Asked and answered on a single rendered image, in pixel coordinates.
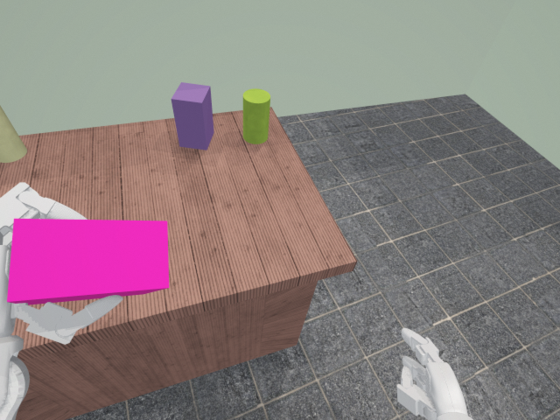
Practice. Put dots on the left robot hand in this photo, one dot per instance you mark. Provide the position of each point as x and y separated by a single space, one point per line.
51 321

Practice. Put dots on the sponge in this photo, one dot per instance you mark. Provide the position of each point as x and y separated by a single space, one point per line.
67 260

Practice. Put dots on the table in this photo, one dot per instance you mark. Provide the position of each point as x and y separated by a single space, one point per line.
249 236

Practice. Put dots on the robot left forearm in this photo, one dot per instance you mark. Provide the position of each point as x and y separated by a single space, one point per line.
14 377

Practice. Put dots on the right robot hand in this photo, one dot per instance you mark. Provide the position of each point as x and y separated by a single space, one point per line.
437 390

